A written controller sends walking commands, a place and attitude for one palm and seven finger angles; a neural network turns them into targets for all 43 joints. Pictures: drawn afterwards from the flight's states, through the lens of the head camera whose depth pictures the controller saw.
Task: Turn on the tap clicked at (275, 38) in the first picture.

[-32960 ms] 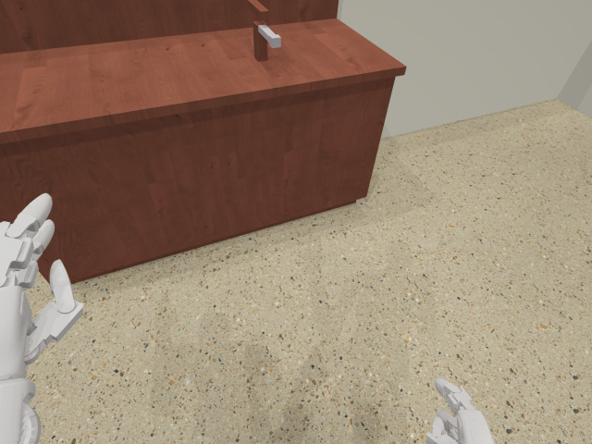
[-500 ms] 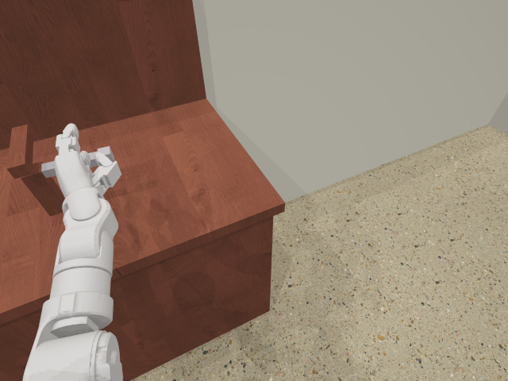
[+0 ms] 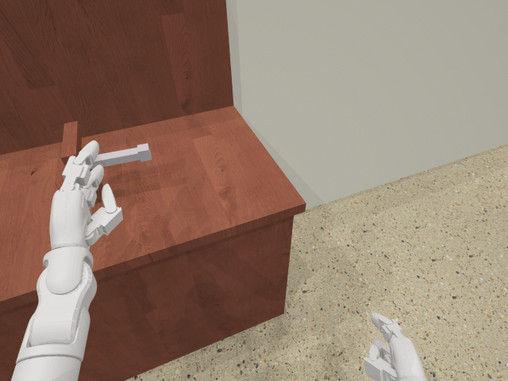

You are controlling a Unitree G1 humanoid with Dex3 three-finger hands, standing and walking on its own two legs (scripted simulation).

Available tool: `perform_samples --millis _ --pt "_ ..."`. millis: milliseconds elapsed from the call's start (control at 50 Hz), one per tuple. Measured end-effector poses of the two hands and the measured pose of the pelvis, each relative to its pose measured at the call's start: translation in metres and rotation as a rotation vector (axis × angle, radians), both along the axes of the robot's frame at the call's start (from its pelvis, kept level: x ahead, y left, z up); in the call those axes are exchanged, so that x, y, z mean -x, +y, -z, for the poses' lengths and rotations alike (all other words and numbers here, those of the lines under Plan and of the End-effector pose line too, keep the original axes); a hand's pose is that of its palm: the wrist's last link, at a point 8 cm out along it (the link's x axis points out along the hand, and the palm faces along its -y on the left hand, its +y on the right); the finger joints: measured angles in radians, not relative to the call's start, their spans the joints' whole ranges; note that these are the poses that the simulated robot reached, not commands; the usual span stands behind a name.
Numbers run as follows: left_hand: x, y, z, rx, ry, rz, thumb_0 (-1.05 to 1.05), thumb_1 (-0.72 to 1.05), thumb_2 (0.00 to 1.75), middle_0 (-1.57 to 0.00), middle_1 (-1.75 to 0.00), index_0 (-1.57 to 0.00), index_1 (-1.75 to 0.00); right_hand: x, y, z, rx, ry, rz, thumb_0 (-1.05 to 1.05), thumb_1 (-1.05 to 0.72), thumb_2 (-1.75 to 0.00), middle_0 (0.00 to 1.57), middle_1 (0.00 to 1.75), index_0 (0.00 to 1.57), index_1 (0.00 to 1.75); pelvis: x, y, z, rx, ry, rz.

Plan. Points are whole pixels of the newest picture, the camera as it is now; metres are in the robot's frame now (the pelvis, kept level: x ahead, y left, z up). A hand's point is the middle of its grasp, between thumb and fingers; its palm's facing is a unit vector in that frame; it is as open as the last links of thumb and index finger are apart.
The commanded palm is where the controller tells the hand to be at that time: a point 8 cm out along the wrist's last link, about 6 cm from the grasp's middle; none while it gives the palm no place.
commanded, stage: draw the hand back beside the body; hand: left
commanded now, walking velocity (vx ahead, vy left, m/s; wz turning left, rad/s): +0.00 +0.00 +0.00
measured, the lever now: (144, 152) +0.56 +0.31 +0.06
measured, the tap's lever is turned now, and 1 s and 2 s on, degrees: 85 85 85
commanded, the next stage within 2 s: step back with the hand held close in 0.74 s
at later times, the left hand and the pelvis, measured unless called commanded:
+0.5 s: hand (73, 271) +0.20 +0.24 +0.16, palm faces +0.41 -0.86 -0.32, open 7.4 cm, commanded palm +0.16 +0.28 +0.17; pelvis +0.00 +0.00 +0.00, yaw +1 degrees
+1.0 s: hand (73, 268) +0.20 +0.24 +0.16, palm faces +0.42 -0.83 -0.37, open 7.4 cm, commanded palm +0.15 +0.28 +0.17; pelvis +0.00 +0.00 +0.00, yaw +1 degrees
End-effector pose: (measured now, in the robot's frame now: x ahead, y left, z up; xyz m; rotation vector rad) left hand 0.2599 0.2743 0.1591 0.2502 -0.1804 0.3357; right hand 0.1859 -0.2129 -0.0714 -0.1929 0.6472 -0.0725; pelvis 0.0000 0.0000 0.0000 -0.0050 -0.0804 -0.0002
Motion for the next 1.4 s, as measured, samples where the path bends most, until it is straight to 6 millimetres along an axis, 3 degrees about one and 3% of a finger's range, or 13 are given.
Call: perform_samples --millis 260,540,820,980,1180,1400 --pt "0.057 0.01 -0.008 -0.072 -0.026 -0.04 0.02 0.89 0.9 -0.2 -0.27 -0.2 -0.28 0.023 -0.002 0.015 0.019 0.075 -0.01 0.01 -0.9 -0.9 0.2 0.3 0.2 0.3 0.001 0.005 -0.001 0.001 -0.022 -0.008" --pt "0.111 0.007 -0.011 -0.133 -0.017 -0.072 0.02 0.89 0.9 -0.21 -0.3 -0.21 -0.3 0.005 -0.007 0.002 0.032 -0.013 -0.027 0.01 -0.9 -0.9 0.2 0.3 0.2 0.3 0.0 0.001 -0.001 0.005 -0.035 -0.016" --pt "0.109 0.002 -0.013 -0.119 -0.038 -0.091 0.02 0.89 0.9 -0.21 -0.3 -0.21 -0.3 -0.003 0.003 0.001 0.013 -0.038 -0.068 0.01 -0.9 -0.9 0.2 0.3 0.2 0.3 0.001 -0.004 0.0 0.001 -0.044 -0.026" --pt "0.103 0.007 -0.015 -0.177 -0.018 -0.084 0.02 0.89 0.9 -0.21 -0.3 -0.21 -0.3 0.003 -0.006 0.006 0.015 0.002 -0.033 0.01 -0.9 -0.9 0.21 0.3 0.2 0.3 0.001 -0.005 0.001 0.014 0.012 -0.026" --pt "0.112 0.011 -0.008 -0.22 0.058 -0.045 0.02 0.89 0.9 -0.21 -0.3 -0.21 -0.3 0.026 -0.021 0.01 0.053 0.053 0.063 0.01 -0.9 -0.9 0.2 0.3 0.2 0.3 0.015 0.007 0.004 0.012 0.056 -0.019" --pt "0.149 0.031 -0.01 -0.235 0.007 -0.064 0.02 0.89 0.89 -0.21 -0.3 -0.21 -0.3 0.064 -0.003 0.01 0.066 0.056 0.067 0.01 -0.9 -0.9 0.2 0.3 0.2 0.3 0.051 0.023 0.009 0.03 0.056 -0.02"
